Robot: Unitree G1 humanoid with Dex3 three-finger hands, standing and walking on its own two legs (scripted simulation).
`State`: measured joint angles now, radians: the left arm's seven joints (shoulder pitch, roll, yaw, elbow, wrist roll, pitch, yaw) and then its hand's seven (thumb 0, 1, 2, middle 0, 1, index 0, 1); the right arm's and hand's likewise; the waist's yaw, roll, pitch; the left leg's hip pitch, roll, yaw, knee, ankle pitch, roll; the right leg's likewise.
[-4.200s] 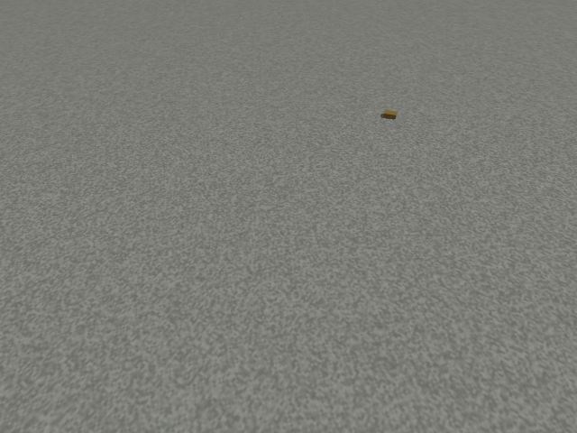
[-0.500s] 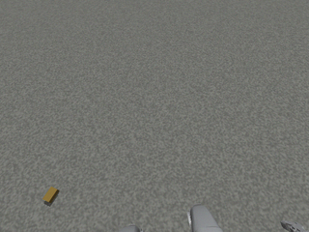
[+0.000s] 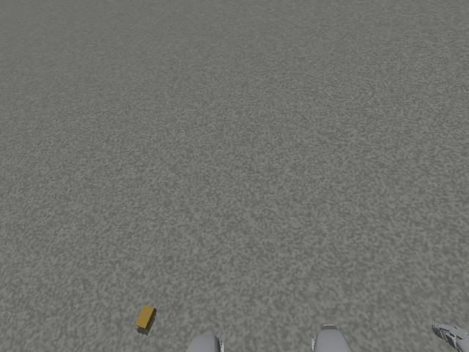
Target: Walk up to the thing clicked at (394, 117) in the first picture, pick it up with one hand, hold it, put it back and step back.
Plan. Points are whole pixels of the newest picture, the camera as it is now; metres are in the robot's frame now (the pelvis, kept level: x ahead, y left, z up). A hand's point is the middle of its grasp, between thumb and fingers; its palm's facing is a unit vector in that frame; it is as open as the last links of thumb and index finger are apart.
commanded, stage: walk up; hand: left
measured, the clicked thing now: (146, 317) +0.38 +0.48 -0.71
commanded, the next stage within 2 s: none
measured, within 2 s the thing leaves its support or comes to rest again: neither
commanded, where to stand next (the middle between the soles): -0.04 +0.33 m, yaw -13 degrees
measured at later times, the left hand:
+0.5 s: hand out of the picture +0.03 +0.49 -0.11, palm faces -0.18 -0.84 -0.51, open 7.4 cm
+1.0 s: hand out of the picture -0.04 +0.73 -0.14, palm faces -0.11 -0.88 -0.46, open 7.4 cm
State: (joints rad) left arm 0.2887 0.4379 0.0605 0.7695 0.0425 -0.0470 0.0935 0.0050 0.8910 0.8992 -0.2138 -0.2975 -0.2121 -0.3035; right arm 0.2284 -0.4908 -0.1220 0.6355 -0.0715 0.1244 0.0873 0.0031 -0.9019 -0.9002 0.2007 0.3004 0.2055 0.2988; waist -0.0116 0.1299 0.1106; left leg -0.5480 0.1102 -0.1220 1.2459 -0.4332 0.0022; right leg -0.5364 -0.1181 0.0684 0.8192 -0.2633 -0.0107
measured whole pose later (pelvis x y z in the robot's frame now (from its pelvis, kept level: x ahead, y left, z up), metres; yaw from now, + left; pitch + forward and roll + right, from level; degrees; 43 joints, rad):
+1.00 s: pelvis -0.15 +0.42 +0.01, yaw -9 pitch -3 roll -2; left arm 0.24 0.50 0.11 0.93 0.01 0.02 0.03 0.01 0.90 0.90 -0.20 -0.30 -0.20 -0.30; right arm 0.30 -0.32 -0.02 0.89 -0.04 0.02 0.02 0.00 -0.90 -0.90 0.20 0.30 0.21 0.30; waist 0.00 -0.04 0.09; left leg -0.32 0.07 -0.05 0.87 -0.49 -0.05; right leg -0.56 0.05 0.08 1.16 -0.41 -0.02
